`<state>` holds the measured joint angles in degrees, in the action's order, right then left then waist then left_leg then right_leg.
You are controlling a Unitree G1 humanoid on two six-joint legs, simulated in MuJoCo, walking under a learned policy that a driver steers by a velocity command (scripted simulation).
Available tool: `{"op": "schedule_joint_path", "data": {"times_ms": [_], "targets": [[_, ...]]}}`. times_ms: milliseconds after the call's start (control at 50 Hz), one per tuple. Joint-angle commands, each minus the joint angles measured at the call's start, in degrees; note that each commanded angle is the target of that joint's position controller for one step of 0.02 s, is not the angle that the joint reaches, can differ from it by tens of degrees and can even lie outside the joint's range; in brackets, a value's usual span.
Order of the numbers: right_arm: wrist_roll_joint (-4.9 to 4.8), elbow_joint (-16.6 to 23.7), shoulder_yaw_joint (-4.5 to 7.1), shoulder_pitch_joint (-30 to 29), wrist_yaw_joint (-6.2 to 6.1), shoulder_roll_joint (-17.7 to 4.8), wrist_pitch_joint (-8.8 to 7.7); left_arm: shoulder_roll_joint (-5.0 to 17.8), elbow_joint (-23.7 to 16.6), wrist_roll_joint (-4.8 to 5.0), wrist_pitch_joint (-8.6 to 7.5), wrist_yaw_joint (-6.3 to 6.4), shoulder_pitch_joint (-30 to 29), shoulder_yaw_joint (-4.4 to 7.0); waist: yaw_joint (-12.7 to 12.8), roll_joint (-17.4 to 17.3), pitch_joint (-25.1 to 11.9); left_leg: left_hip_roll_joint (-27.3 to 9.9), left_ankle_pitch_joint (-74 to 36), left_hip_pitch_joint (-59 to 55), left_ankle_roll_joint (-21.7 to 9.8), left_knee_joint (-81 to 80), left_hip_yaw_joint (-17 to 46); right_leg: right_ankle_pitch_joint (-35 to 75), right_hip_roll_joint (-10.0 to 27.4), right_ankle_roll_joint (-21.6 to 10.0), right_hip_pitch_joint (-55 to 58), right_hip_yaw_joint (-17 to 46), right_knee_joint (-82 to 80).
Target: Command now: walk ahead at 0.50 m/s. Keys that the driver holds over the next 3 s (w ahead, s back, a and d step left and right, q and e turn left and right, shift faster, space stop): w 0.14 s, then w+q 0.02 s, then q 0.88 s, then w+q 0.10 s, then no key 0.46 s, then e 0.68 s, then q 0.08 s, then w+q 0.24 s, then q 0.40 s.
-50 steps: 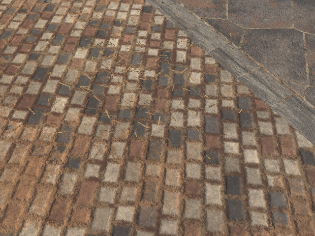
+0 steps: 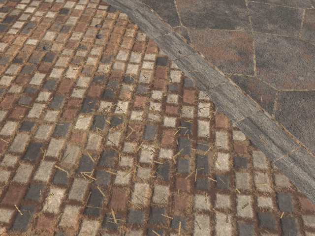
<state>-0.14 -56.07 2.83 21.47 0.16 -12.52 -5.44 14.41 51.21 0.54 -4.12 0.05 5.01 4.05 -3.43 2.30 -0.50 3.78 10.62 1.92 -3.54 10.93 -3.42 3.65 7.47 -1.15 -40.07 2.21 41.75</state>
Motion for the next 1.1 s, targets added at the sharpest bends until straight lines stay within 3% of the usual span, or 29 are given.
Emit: {"op": "schedule_joint_path", "data": {"times_ms": [20,80,140,160,180,200,220,240,260,280,300,340,380,420,520,620,660,700,720,740,760,780,800,820,840,860,900,1040,1100], "targets": [[-0.41,1.41,1.79,1.99,-0.56,-9.14,-0.37,1.90,-4.44,0.29,-0.87,-0.67,-6.96,-0.10,-0.47,-5.48,4.75,-15.51,-11.33,0.30,-7.50,-4.72,7.30,3.36,-1.46,0.03,-0.92,-1.73,-6.23],[-0.55,-0.17,2.05,4.37,-0.73,-9.36,0.49,1.93,-6.27,0.63,-1.39,-1.71,-11.10,-0.47,-1.53,-5.60,6.29,-17.64,-13.18,-5.26,-7.55,-2.24,7.34,-0.11,-2.24,-0.80,-2.48,-2.11,-9.92],[-0.86,-0.68,2.60,3.62,-1.09,-10.28,1.19,3.18,-7.04,0.83,-1.99,-2.61,-10.52,-0.27,0.25,-6.76,5.41,-19.42,-20.77,-8.54,-6.49,1.92,7.49,-5.94,-3.56,-2.81,1.43,-2.89,-12.47],[-0.94,-0.54,2.73,2.85,-1.10,-10.69,1.35,4.37,-6.59,0.71,-2.19,-2.57,-7.95,0.28,1.94,-7.52,3.66,-19.09,-28.70,-7.93,-5.94,5.03,7.70,-7.65,-5.12,-3.61,7.22,-3.80,-13.10],[-0.92,-0.28,2.63,1.26,-1.11,-10.63,1.69,6.08,-4.93,0.22,-2.39,-2.30,-1.71,1.30,5.72,-7.95,0.31,-16.93,-39.83,-6.51,-4.65,12.45,6.69,-6.63,-7.49,-4.74,16.67,-5.33,-14.83],[-0.62,0.44,2.06,0.35,-1.09,-9.34,1.85,9.30,-2.18,-0.55,-2.61,-1.87,8.08,2.68,9.93,-7.06,-6.28,-13.22,-40.22,-0.44,-2.34,24.30,4.96,0.28,-6.08,-6.62,31.97,-4.04,-14.11],[0.86,2.27,0.92,1.83,-1.03,-6.56,1.49,14.66,-0.72,-2.08,-2.67,-1.17,17.47,3.72,11.05,2.40,-16.50,-7.43,-15.80,15.31,0.67,44.37,2.82,16.04,7.98,-10.90,52.92,10.13,-10.37],[-0.37,0.55,-0.76,10.34,-0.70,-0.19,0.62,14.61,-0.23,-2.16,-2.25,-1.55,17.74,3.24,7.49,15.27,-25.74,1.21,27.18,31.24,3.18,60.48,8.09,20.66,19.73,-19.15,66.09,31.08,-15.99],[-1.85,-0.06,1.27,6.20,-0.84,-8.06,0.19,9.79,-1.46,-1.40,-1.95,-1.44,15.87,2.05,9.29,6.69,-22.58,-2.01,26.14,32.96,3.07,65.79,13.65,20.46,17.14,-16.56,59.62,26.60,-17.39],[-2.59,2.09,1.91,0.74,-1.17,-9.54,0.33,7.59,-2.68,-0.97,-1.87,-1.02,10.04,1.18,7.78,5.27,-14.03,-4.47,22.34,35.91,3.12,65.20,11.08,23.87,15.37,-13.98,51.35,16.79,-18.06],[-2.17,2.12,2.05,-1.07,-1.65,-8.63,0.98,5.94,-2.97,-0.94,-1.89,-0.94,6.12,0.53,5.69,1.14,-9.64,-7.10,18.64,34.05,3.72,62.60,9.42,25.30,12.69,-12.34,43.05,10.54,-19.82],[-1.51,2.04,2.58,0.32,-2.02,-6.14,3.20,4.35,-2.69,-1.87,-1.88,-0.89,2.21,0.19,2.12,2.66,-5.39,-9.55,13.63,26.80,4.02,58.64,8.27,21.38,9.46,-10.50,30.59,2.89,-24.15],[-1.50,2.73,2.80,1.31,-2.24,-4.34,4.93,5.17,-2.46,-2.68,-2.00,-0.57,0.80,0.34,0.59,3.21,-3.76,-8.91,10.89,25.13,4.38,57.69,6.68,21.20,9.02,-11.94,25.73,-1.25,-26.79],[-1.07,5.06,3.14,-1.15,-2.45,-4.65,5.77,6.53,-2.13,-2.51,-1.72,0.35,0.14,0.67,0.23,3.33,-2.69,-9.47,7.11,27.80,4.85,53.21,6.71,19.74,9.41,-12.53,25.60,-4.04,-28.42],[-0.63,9.32,3.15,-8.30,-1.20,-5.02,6.27,8.58,-1.87,-1.59,0.48,2.47,-0.38,1.24,2.13,2.84,-2.71,-10.15,-1.78,27.26,4.88,39.63,4.14,10.21,9.27,-11.75,29.01,-9.13,-29.68],[-0.67,13.48,3.60,-13.79,0.37,-6.39,7.15,10.69,-1.57,-0.45,2.81,2.66,1.12,2.04,3.99,2.72,-1.50,-8.81,3.64,27.33,3.70,32.36,1.25,6.21,12.03,-10.82,35.00,-9.35,-26.07],[-0.88,14.94,3.79,-14.49,1.03,-6.72,7.44,11.43,-1.88,0.16,3.58,2.63,0.95,2.41,3.80,3.50,-1.46,-8.07,6.83,26.62,2.57,28.99,0.28,7.09,13.23,-9.59,37.31,-8.82,-23.03],[-0.93,15.14,4.07,-12.34,1.47,-6.80,7.34,11.44,-2.17,1.04,4.21,2.80,0.00,2.56,1.79,3.13,-2.43,-6.07,1.89,21.01,0.59,20.01,-1.72,8.53,12.18,-6.40,37.65,-10.49,-16.91],[-0.54,14.67,4.93,-9.61,0.98,-8.87,7.07,10.44,-1.17,0.95,4.35,2.61,2.81,2.48,0.93,0.18,-4.20,-4.87,-7.09,14.02,-1.41,14.09,-0.17,7.65,9.11,-3.10,35.56,-12.67,-9.89],[-0.07,14.48,6.97,-5.58,-0.24,-15.60,6.79,8.56,-2.28,-0.72,4.09,2.25,2.88,1.99,0.52,-10.73,-6.87,-12.68,-31.57,2.88,-5.38,12.52,12.25,-3.64,3.40,1.47,24.66,-16.27,5.32],[1.22,15.17,7.56,-5.14,-0.74,-20.73,6.53,5.44,-5.82,-2.32,3.57,1.81,0.55,0.94,2.26,-22.03,-9.17,-25.51,-46.49,-7.21,-17.76,12.64,32.34,-41.71,-6.70,5.88,4.60,-13.57,21.08],[1.41,15.56,6.26,-3.95,-0.13,-16.36,5.50,7.25,-5.64,-1.74,3.24,1.19,-3.20,1.41,-0.65,-11.69,-13.71,-25.38,-43.75,-7.19,-19.00,12.14,31.52,-44.29,-6.60,5.05,2.54,-1.92,29.04],[1.04,16.10,5.87,-6.71,-0.02,-15.42,4.59,7.71,-6.03,0.03,3.24,0.97,-4.18,1.61,0.56,-9.05,-11.49,-22.63,-39.43,-5.32,-16.26,11.60,25.89,-39.46,-5.82,3.83,0.54,-0.26,29.95],[-0.01,16.70,5.71,-10.18,-0.30,-14.43,4.23,7.35,-4.98,0.20,3.38,1.48,-3.36,1.66,2.28,-6.09,-9.08,-19.47,-32.78,-2.55,-12.85,11.32,22.25,-34.55,-4.76,3.40,0.02,0.40,27.63],[-0.88,17.31,5.18,-12.68,-0.67,-12.81,4.45,8.64,-4.71,-0.57,3.60,2.07,-3.36,2.09,3.13,-5.81,-7.41,-18.20,-28.31,0.31,-11.02,10.39,21.02,-31.12,-4.19,3.44,0.38,0.94,24.98],[-0.77,17.74,4.86,-13.88,-1.04,-12.36,4.65,9.06,-4.63,-0.82,3.83,2.29,-2.98,2.35,4.17,-7.23,-7.29,-17.07,-27.16,3.74,-10.62,9.69,20.11,-28.79,-4.49,3.54,3.54,0.94,24.45],[-0.15,18.16,4.80,-13.67,-1.41,-12.64,4.77,8.24,-4.48,-0.60,3.99,2.41,-1.59,2.33,4.76,-8.27,-7.77,-15.71,-26.32,5.32,-10.67,9.09,19.64,-25.94,-5.91,3.94,5.75,0.92,22.02],[-0.28,19.01,5.05,-13.15,-2.45,-14.30,5.66,6.95,-5.29,-0.36,3.85,2.34,-3.83,1.70,2.89,-10.35,-5.97,-13.80,-10.33,8.43,-9.70,8.44,24.11,-22.70,-7.88,5.58,10.18,2.34,5.82],[-0.47,19.51,4.69,-13.38,-2.22,-13.76,5.89,7.59,-5.81,0.20,2.89,1.34,-3.73,1.77,2.32,-12.03,-5.30,-12.43,11.51,11.75,-9.38,5.70,28.15,-23.22,-8.69,4.58,14.38,1.70,-0.70]]}}
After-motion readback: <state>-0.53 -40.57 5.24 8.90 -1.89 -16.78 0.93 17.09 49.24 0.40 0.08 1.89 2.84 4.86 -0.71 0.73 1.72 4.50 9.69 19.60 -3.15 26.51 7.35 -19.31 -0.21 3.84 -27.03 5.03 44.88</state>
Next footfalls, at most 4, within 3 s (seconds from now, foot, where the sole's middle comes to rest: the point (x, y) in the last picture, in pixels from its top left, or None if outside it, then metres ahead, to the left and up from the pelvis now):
0.20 right None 0.31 -0.15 -0.79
0.72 left None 0.32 0.09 -0.79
1.22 right None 0.41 -0.12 -0.79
1.54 left None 0.31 0.13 -0.79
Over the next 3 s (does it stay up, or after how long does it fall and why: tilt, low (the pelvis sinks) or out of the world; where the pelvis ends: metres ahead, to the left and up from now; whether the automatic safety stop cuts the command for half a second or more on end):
stays up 0.46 0.06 0.00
